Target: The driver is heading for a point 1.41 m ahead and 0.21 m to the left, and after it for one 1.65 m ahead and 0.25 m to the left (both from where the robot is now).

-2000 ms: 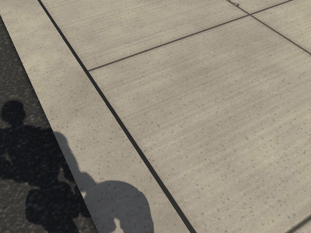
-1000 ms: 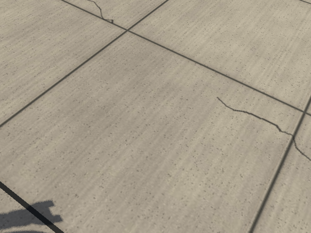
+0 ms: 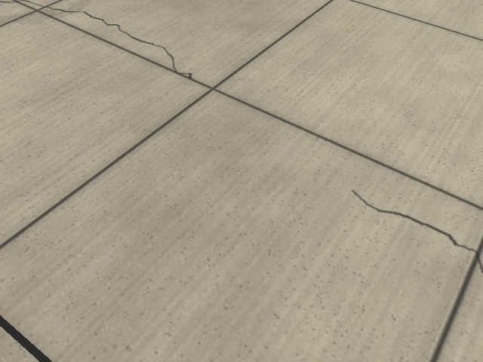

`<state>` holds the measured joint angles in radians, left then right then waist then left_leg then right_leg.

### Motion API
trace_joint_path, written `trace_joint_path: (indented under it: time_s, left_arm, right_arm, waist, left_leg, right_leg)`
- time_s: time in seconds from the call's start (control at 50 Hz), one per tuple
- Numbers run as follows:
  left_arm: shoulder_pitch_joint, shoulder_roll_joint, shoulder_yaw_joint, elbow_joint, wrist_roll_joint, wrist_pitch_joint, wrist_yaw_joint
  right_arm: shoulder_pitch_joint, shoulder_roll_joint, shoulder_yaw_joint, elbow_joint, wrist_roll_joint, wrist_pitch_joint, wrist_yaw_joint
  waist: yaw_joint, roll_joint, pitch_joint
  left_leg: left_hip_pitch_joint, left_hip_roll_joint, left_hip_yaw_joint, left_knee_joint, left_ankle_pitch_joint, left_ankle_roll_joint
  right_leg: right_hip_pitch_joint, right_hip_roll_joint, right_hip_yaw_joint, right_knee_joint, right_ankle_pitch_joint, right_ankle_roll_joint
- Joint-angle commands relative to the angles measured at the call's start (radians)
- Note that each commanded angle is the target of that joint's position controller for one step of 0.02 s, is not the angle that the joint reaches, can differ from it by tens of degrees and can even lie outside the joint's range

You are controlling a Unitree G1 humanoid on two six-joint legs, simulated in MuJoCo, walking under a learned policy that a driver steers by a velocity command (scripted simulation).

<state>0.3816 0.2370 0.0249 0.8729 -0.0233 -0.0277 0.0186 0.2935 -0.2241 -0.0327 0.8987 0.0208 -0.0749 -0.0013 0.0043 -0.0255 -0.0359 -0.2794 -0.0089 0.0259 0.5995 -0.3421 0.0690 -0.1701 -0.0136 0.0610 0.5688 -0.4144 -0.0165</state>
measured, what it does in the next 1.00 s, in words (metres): walks ahead: right foot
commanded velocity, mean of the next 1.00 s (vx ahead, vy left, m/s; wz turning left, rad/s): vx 0.45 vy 0.00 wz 0.19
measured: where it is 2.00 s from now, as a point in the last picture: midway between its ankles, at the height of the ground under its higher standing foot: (192, 215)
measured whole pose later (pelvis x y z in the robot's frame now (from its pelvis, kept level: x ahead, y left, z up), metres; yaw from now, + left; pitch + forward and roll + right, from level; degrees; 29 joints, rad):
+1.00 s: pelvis +0.51 -0.01 -0.01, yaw +13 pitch +2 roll -2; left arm 0.32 0.27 0.05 0.93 -0.01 -0.05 0.01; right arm 0.10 -0.23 -0.04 0.68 0.02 -0.04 0.06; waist 0.06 0.02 0.03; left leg -0.59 0.04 0.06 0.63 -0.09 0.10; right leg 0.12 0.00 -0.27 0.30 -0.43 0.01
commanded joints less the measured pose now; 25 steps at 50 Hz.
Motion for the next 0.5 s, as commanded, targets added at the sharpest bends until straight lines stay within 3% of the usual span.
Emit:
trace_joint_path:
  time_s: [0.02, 0.04, 0.06, 0.08, 0.1, 0.14, 0.16, 0.2, 0.26, 0.3, 0.36, 0.4, 0.42, 0.44, 0.46, 0.48, 0.5]
  left_arm:
    - [-0.22, 0.045, -0.003, -0.135, -0.003, -0.044, -0.008]
    - [-0.225, 0.085, 0.007, -0.158, -0.007, -0.066, -0.003]
    - [-0.19, 0.117, 0.016, -0.144, -0.018, -0.081, -0.012]
    - [-0.163, 0.101, 0.012, -0.122, -0.023, -0.089, -0.025]
    - [-0.167, 0.093, 0.012, -0.116, -0.016, -0.094, -0.032]
    - [-0.2, 0.092, 0.019, -0.12, -0.001, -0.091, -0.044]
    - [-0.205, 0.078, 0.018, -0.119, 0.0, -0.085, -0.051]
    - [-0.258, 0.055, 0.009, -0.14, 0.008, -0.077, -0.057]
    - [-0.387, 0.024, -0.011, -0.182, 0.005, -0.075, -0.06]
    - [-0.438, 0.041, -0.011, -0.199, -0.001, -0.073, -0.064]
    - [-0.476, 0.077, -0.004, -0.22, -0.004, -0.076, -0.071]
    - [-0.444, 0.112, 0.01, -0.216, -0.001, -0.084, -0.073]
    - [-0.384, 0.138, 0.023, -0.202, -0.002, -0.083, -0.069]
    - [-0.246, 0.175, 0.045, -0.159, -0.003, -0.08, -0.062]
    - [-0.074, 0.216, 0.067, -0.11, -0.005, -0.073, -0.05]
    - [0.069, 0.312, 0.089, -0.085, 0.024, -0.065, -0.04]
    - [0.066, 0.278, 0.074, -0.079, 0.028, -0.066, -0.046]
  right_arm:
    - [0.243, -0.195, -0.054, 0.031, -0.002, -0.038, 0.014]
    - [0.319, -0.235, -0.06, 0.037, -0.017, -0.042, 0.023]
    - [0.252, -0.16, -0.036, 0.02, -0.029, -0.048, 0.02]
    - [0.199, -0.129, -0.026, -0.001, -0.032, -0.049, 0.018]
    - [0.162, -0.123, -0.021, -0.011, -0.028, -0.046, 0.019]
    - [0.144, -0.068, 0.001, -0.006, -0.028, -0.031, 0.023]
    - [0.16, -0.059, 0.006, 0.003, -0.028, -0.025, 0.022]
    - [0.183, -0.08, 0.005, 0.012, -0.024, -0.019, 0.014]
    - [0.184, -0.132, -0.001, 0.009, -0.022, -0.017, -0.002]
    - [0.217, -0.159, -0.008, 0.021, -0.015, -0.02, -0.007]
    - [0.224, -0.17, -0.016, 0.031, 0.0, -0.013, -0.008]
    - [0.21, -0.185, -0.025, 0.026, -0.005, -0.002, -0.01]
    - [0.196, -0.2, -0.031, 0.02, -0.011, 0.006, -0.01]
    - [0.18, -0.196, -0.03, 0.013, -0.02, 0.017, -0.009]
    - [0.17, -0.18, -0.024, -0.007, -0.029, 0.023, -0.011]
    - [0.257, -0.073, 0.007, -0.04, -0.04, 0.012, -0.003]
    - [0.32, 0.0, 0.029, -0.021, -0.017, -0.01, -0.001]
  waist:
    - [-0.146, 0.216, 0.109]
    - [-0.16, 0.324, 0.07]
    - [-0.107, 0.192, 0.091]
    - [-0.076, 0.131, 0.095]
    - [-0.062, 0.087, 0.1]
    - [-0.049, 0.1, 0.113]
    - [-0.05, 0.114, 0.111]
    - [-0.059, 0.101, 0.12]
    - [-0.082, 0.107, 0.147]
    - [-0.093, 0.126, 0.156]
    - [-0.074, 0.127, 0.178]
    - [-0.035, 0.135, 0.141]
    - [0.004, 0.154, 0.089]
    - [0.075, 0.158, -0.002]
    - [0.145, 0.14, -0.12]
    - [0.128, -0.086, -0.293]
    - [0.092, -0.257, -0.387]
  left_leg:
    - [0.361, 0.219, -0.419, -0.336, -0.198, 0.145]
    - [0.451, 0.378, -0.745, -0.443, -0.18, 0.241]
    - [0.442, 0.394, -0.715, -0.42, -0.118, 0.24]
    - [0.428, 0.358, -0.602, -0.408, -0.086, 0.211]
    - [0.405, 0.326, -0.51, -0.428, -0.054, 0.183]
    - [0.345, 0.26, -0.35, -0.467, 0.112, 0.137]
    - [0.33, 0.239, -0.289, -0.477, 0.201, 0.13]
    - [0.302, 0.214, -0.208, -0.489, 0.309, 0.131]
    - [0.199, 0.186, -0.132, -0.521, 0.34, 0.122]
    - [0.189, 0.206, -0.127, -0.54, 0.321, 0.125]
    - [0.291, 0.255, -0.125, -0.523, 0.369, 0.109]
    - [0.359, 0.269, -0.106, -0.445, 0.566, 0.082]
    - [0.377, 0.264, -0.091, -0.358, 0.751, 0.068]
    - [0.361, 0.226, -0.057, -0.19, 0.898, 0.047]
    - [0.218, 0.187, -0.038, 0.032, 0.823, 0.016]
    - [-0.144, 0.054, -0.011, 0.43, 0.413, -0.039]
    - [-0.32, -0.059, -0.142, 0.662, -0.211, -0.051]
  right_leg:
    - [-0.491, 0.045, -0.047, 0.185, 0.026, -0.036]
    - [-0.634, 0.075, -0.013, 0.44, -0.103, -0.019]
    - [-0.693, 0.019, 0.045, 0.608, -0.088, -0.036]
    - [-0.719, -0.021, 0.048, 0.663, -0.002, -0.057]
    - [-0.728, -0.056, 0.033, 0.651, 0.084, -0.07]
    - [-0.679, -0.092, -0.003, 0.587, 0.188, -0.066]
    - [-0.664, -0.091, -0.03, 0.562, 0.211, -0.056]
    - [-0.657, -0.088, -0.065, 0.452, 0.26, -0.029]
    - [-0.536, -0.057, -0.106, 0.185, 0.38, 0.0]
    - [-0.466, -0.04, -0.115, 0.087, 0.425, 0.001]
    - [-0.458, -0.037, -0.084, -0.016, 0.439, -0.03]
    - [-0.381, -0.014, -0.089, -0.051, 0.404, -0.055]
    - [-0.288, 0.011, -0.105, -0.05, 0.38, -0.071]
    - [-0.115, 0.045, -0.13, -0.056, 0.363, -0.096]
    - [0.155, -0.007, -0.074, -0.021, 0.35, -0.126]
    - [0.55, -0.264, 0.311, -0.034, 0.203, -0.249]
    - [0.599, -0.399, 0.7, -0.255, 0.006, -0.315]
